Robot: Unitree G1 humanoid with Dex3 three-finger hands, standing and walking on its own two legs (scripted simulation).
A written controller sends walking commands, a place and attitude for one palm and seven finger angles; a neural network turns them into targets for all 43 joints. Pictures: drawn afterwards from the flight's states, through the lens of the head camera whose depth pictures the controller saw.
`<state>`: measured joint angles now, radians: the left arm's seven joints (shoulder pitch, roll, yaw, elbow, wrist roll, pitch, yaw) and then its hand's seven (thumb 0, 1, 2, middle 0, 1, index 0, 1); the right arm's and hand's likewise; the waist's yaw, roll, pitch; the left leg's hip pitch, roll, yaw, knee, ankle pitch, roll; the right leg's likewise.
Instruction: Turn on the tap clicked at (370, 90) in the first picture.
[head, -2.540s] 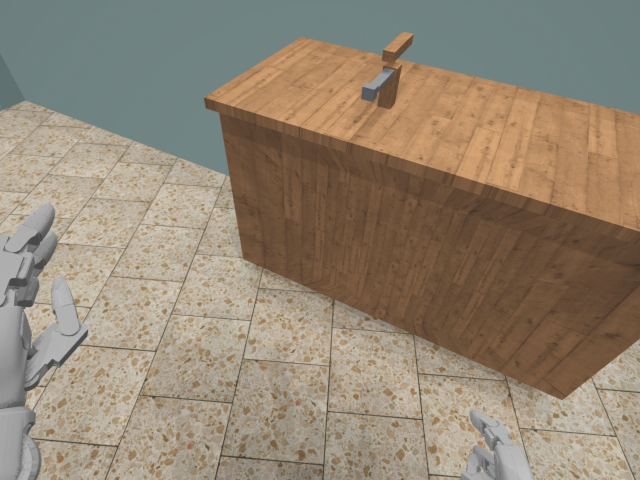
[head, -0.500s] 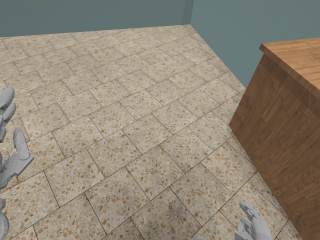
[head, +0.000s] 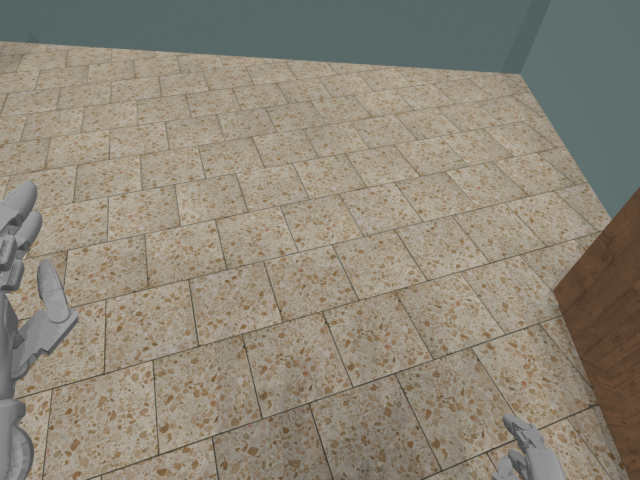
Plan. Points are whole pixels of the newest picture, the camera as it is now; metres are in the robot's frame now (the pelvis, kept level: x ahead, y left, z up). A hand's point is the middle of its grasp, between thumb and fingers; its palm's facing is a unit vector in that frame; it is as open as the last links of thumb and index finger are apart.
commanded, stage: walk around to get in front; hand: left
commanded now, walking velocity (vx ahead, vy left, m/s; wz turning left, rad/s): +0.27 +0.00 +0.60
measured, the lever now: out of the picture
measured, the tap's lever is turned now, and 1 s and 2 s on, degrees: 0 0 0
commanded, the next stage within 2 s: none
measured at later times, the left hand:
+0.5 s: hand out of the picture +0.12 +0.26 +0.17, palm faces +0.62 -0.66 -0.42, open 7.4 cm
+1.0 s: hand out of the picture +0.15 +0.31 +0.19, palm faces +0.72 -0.51 -0.47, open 7.4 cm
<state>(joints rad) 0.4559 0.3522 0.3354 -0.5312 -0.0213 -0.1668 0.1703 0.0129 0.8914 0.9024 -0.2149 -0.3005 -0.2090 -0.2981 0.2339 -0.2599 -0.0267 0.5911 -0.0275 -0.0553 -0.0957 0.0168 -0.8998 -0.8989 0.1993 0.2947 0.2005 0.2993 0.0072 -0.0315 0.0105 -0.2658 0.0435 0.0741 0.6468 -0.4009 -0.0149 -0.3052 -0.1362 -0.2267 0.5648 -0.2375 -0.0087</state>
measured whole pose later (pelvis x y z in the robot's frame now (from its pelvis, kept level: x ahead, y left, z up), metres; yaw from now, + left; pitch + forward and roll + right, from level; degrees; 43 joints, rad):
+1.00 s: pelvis +0.08 +0.01 +0.00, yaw +27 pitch -1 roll +0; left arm 0.49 0.40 0.38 -0.56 -0.02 -0.24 0.14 0.01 0.89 0.90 -0.21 -0.30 -0.21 -0.30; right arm 0.23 -0.10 0.04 0.60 0.00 -0.11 -0.04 0.01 -0.90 -0.90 0.20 0.29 0.20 0.30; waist 0.02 0.03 0.04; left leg -0.27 0.10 0.05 0.60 -0.32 -0.02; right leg -0.41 -0.10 -0.16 0.73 -0.36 0.06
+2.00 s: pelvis +0.33 +0.15 +0.00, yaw +38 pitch +0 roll +1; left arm 0.49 0.35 0.36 -0.57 -0.02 -0.22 0.16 0.01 0.89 0.90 -0.22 -0.30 -0.21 -0.30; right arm 0.20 -0.26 -0.04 0.62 0.00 -0.04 -0.06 0.02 -0.90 -0.90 0.20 0.29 0.20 0.30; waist 0.01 -0.02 0.07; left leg -0.48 0.11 0.14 0.80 -0.33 -0.01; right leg -0.20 -0.12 -0.23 0.54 -0.32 0.00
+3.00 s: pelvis +0.54 +0.30 +0.00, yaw +39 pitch -1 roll -1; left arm 0.37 0.36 0.38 -0.53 -0.03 -0.21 0.15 0.01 0.90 0.90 -0.21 -0.30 -0.20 -0.30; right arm 0.11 -0.12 0.03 0.54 0.00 -0.08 -0.02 0.01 -0.90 -0.90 0.20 0.29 0.20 0.30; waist 0.04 0.00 0.11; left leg -0.32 0.17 0.22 0.58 -0.23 -0.02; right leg -0.43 -0.06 -0.11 0.93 -0.44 0.04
